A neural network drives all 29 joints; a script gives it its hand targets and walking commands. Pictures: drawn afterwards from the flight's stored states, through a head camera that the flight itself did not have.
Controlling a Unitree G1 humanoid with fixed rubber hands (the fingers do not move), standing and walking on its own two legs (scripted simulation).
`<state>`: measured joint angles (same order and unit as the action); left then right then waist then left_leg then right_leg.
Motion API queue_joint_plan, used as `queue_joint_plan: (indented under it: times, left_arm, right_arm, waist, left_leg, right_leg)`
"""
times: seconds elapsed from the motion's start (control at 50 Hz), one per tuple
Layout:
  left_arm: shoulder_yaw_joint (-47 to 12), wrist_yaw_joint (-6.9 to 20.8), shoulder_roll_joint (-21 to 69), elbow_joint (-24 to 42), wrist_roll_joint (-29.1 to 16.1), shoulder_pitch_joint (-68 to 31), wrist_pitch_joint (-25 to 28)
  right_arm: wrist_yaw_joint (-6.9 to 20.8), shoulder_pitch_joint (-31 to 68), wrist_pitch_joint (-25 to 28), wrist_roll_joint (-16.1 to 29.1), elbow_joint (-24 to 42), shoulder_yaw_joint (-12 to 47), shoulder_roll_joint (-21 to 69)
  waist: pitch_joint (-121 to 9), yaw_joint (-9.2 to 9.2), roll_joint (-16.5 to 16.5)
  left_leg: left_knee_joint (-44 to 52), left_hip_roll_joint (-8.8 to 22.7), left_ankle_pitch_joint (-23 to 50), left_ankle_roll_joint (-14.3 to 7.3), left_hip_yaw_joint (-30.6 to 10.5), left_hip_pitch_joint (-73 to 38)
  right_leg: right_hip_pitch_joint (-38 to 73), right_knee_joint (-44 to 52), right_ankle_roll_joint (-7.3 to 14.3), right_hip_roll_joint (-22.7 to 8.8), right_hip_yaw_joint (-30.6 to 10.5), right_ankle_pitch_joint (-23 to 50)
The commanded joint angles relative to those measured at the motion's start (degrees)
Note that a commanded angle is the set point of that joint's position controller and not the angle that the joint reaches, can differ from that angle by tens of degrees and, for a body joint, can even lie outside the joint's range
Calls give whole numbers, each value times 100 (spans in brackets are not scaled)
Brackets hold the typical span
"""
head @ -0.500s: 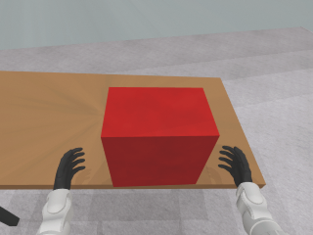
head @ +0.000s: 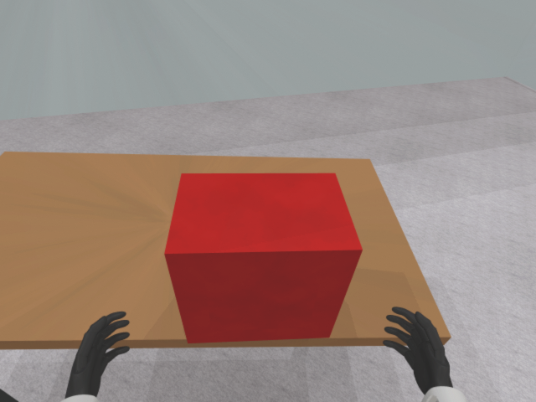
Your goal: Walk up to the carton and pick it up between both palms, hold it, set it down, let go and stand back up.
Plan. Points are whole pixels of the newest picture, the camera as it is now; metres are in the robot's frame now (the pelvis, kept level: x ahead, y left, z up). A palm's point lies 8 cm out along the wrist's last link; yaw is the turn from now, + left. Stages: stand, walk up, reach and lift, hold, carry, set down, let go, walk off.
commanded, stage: set down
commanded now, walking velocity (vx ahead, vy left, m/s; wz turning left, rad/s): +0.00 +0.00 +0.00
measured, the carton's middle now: (259, 260) +0.39 +0.01 -0.02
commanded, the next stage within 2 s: let go in 1.56 s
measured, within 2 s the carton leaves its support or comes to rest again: neither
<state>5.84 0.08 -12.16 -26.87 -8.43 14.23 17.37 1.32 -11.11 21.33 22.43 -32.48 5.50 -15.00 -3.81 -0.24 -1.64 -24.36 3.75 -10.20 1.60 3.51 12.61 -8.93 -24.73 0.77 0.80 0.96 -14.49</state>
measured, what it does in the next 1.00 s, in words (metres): stands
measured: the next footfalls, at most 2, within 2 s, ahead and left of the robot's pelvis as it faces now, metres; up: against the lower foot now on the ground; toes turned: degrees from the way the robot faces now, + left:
none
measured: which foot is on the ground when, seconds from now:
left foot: down 0.00-1.00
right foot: down 0.00-1.00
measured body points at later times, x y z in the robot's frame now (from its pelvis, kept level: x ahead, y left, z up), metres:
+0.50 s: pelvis +0.00 +0.00 +0.00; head -0.02 +0.02 +0.45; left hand +0.20 +0.25 -0.05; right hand +0.19 -0.23 -0.03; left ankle +0.03 +0.14 -0.74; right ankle -0.01 -0.11 -0.74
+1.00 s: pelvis +0.01 +0.00 +0.00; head +0.00 +0.01 +0.45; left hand +0.19 +0.25 -0.06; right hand +0.20 -0.23 -0.04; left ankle +0.03 +0.14 -0.74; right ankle -0.01 -0.11 -0.74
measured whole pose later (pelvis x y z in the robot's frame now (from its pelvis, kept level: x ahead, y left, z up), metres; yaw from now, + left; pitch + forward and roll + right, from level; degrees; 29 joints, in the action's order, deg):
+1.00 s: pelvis +0.01 +0.00 +0.00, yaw -1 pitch -2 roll +0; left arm 5.8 1.3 -12.2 -29.5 -8.0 13.3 2.9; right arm 0.8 -12.3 12.2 11.8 -29.7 5.3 -15.0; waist -0.1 -0.2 -1.9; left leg -23.4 3.7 -11.0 1.6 4.8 9.8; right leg -7.0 -24.7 0.9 0.7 -0.3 -15.3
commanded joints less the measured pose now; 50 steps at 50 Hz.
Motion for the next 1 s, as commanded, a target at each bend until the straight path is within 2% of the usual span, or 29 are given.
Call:
queue_joint_plan:
  times: [0.0,0.02,0.04,0.06,0.14,0.22,0.3,0.32,0.34,0.36,0.42,0.5,0.52,0.56,0.58,0.6,0.62,0.64,0.66,0.7,0.72,0.74,0.78,0.84,0.86,0.88,0.9,0.94,0.98]
  left_arm:
    - [-284,221,-905,425,-191,-309,-71]
    - [-337,169,-888,890,-291,-485,-26]
    - [-383,178,-828,412,-137,-589,-148]
    - [-310,102,-1024,1293,-342,-685,-33]
    - [-180,174,-1074,255,-131,-690,-349]
    - [-398,81,-848,518,-111,-822,-521]
    - [-337,89,-1113,343,-206,-1167,-740]
    - [-353,36,-1113,599,-144,-1084,-733]
    - [-283,45,-1084,279,-73,-916,-808]
    - [-265,-4,-1144,987,-250,-993,-633]
    - [-300,95,-962,138,57,-656,-928]
    - [-280,84,-1057,780,47,-561,-825]
    - [-315,113,-804,346,196,-457,-985]
    - [-271,99,-884,597,259,-361,-966]
    - [-229,134,-839,668,230,-276,-946]
    - [-295,164,-785,639,278,-212,-951]
    - [-245,199,-840,332,351,-263,-1009]
    - [-177,172,-870,715,291,-232,-978]
    - [-162,266,-782,93,351,-164,-1114]
    - [-103,249,-910,678,314,-197,-1068]
    - [-258,273,-794,109,483,-313,-1286]
    - [-146,230,-912,681,395,-317,-1180]
    - [-218,236,-891,574,423,-541,-1257]
    - [-141,296,-859,211,542,-350,-1393]
    - [-161,260,-900,579,479,-268,-1321]
    - [-150,260,-881,504,619,-390,-1399]
    - [-113,224,-826,587,635,-312,-1348]
    - [-187,267,-878,444,566,-440,-1461]
    - [-187,361,-777,-62,616,-450,-1619]
  right_arm:
    - [-91,0,-5,-693,1460,-184,-365]
    - [-68,167,21,-647,1801,-292,-493]
    - [-24,109,-143,-829,1102,-256,-385]
    - [-32,218,8,-607,2153,-248,-338]
    - [-91,16,-299,-912,1474,-204,-199]
    - [-5,109,-513,-1014,1183,-356,-290]
    - [-93,328,-701,-1213,1503,-422,-116]
    - [-68,336,-674,-1154,1566,-413,-137]
    - [-67,387,-660,-1240,1488,-473,-182]
    - [-70,317,-506,-1130,1987,-511,-147]
    - [-87,163,-629,-1361,898,-396,-144]
    - [-84,-81,-496,-1276,1373,-387,-183]
    - [-40,4,-600,-1304,899,-334,-260]
    - [-35,-101,-511,-1270,1063,-378,-298]
    - [-17,-184,-473,-1258,1203,-331,-337]
    - [-37,-279,-439,-1243,1195,-328,-305]
    - [-54,-160,-525,-1299,942,-321,-240]
    - [-70,-122,-518,-1260,1075,-282,-283]
    - [-84,-217,-583,-1396,667,-296,-334]
    - [-119,-224,-540,-1279,1085,-219,-313]
    - [-118,-159,-700,-1480,371,-315,-249]
    - [-99,-138,-589,-1377,921,-294,-265]
    - [-113,14,-634,-1473,817,-332,-211]
    - [-143,-196,-745,-1583,327,-223,-163]
    - [-131,-162,-662,-1514,755,-307,-299]
    - [-135,-188,-728,-1611,505,-237,-270]
    - [-92,-193,-700,-1522,510,-273,-299]
    - [-147,-178,-788,-1613,380,-290,-166]
    - [-177,-23,-861,-1748,196,-239,-70]
  waist:
    - [557,219,-393]
    - [290,228,-423]
    - [514,123,-121]
    - [222,348,-230]
    - [772,252,-336]
    - [786,201,14]
    - [912,180,-293]
    - [687,297,-115]
    - [676,336,-286]
    - [325,376,-308]
    - [603,291,-60]
    - [256,336,-231]
    - [529,314,-137]
    - [313,253,70]
    - [158,369,-133]
    - [237,260,-96]
    - [373,251,-75]
    - [274,387,-14]
    - [486,308,-210]
    - [114,351,-96]
    - [596,191,105]
    - [136,391,88]
    - [411,286,27]
    - [388,229,-87]
    - [181,271,-66]
    - [284,174,143]
    - [357,275,223]
    - [362,137,183]
    - [553,211,-114]
  left_leg:
    - [440,-522,585,-206,64,-1624]
    - [454,-492,543,-235,88,-1631]
    - [486,-507,223,-156,70,-1630]
    - [426,-480,281,-214,111,-1508]
    - [511,-524,-12,-286,136,-1497]
    - [621,-456,-107,-178,121,-1540]
    - [588,-505,-511,-294,160,-1392]
    - [612,-484,-475,-272,202,-1446]
    - [547,-485,-275,-260,192,-1408]
    - [526,-430,5,-264,169,-1541]
    - [491,-506,248,-179,209,-1691]
    - [402,-474,816,-187,173,-1872]
    - [502,-449,763,-137,153,-1992]
    - [421,-448,1079,-114,146,-2077]
    - [396,-466,1244,-115,142,-2086]
    - [384,-450,1367,-92,116,-2172]
    - [419,-470,1141,-108,128,-2060]
    - [371,-479,1291,-80,150,-2021]
    - [421,-478,1188,-71,144,-2029]
    - [360,-500,1428,-105,175,-2211]
    - [429,-508,1058,-56,156,-2064]
    - [360,-475,1175,-70,189,-2035]
    - [433,-473,986,-90,174,-2034]
    - [342,-508,1229,-99,159,-2035]
    - [351,-482,1325,-53,136,-2047]
    - [330,-489,1281,-50,99,-2074]
    - [382,-466,1320,-29,88,-2121]
    - [374,-463,1076,-43,134,-2067]
    - [394,-487,813,-90,190,-1988]
  right_leg:
    - [-775,1100,-37,3,-452,202]
    - [-733,1022,-30,28,-420,86]
    - [-883,1077,14,15,-424,-324]
    - [-798,1040,14,28,-401,-355]
    - [-864,1129,4,-138,-535,-395]
    - [-953,1124,99,-40,-418,-723]
    - [-1031,1141,49,-150,-492,-1147]
    - [-999,1083,53,-112,-461,-1080]
    - [-912,1094,46,-128,-452,-861]
    - [-760,988,32,-85,-377,-466]
    - [-820,1007,-20,-96,-379,104]
    - [-647,998,-5,-15,-293,606]
    - [-720,1039,53,25,-246,437]
    - [-644,1014,69,17,-229,863]
    - [-592,1036,62,47,-214,873]
    - [-600,1041,47,48,-195,1186]
    - [-661,1033,58,28,-211,962]
    - [-571,995,6,22,-241,1148]
    - [-657,1063,9,27,-206,1076]
    - [-467,1055,-36,14,-262,1407]
    - [-680,1092,24,7,-237,1050]
    - [-561,1020,11,21,-211,1095]
    - [-688,1089,45,25,-168,788]
    - [-562,1079,-2,-8,-270,1281]
    - [-566,1024,-11,46,-163,1459]
    - [-609,1028,5,54,-156,1325]
    - [-636,1033,39,97,-98,1157]
    - [-645,1127,41,14,-163,933]
    - [-775,1170,29,3,-206,712]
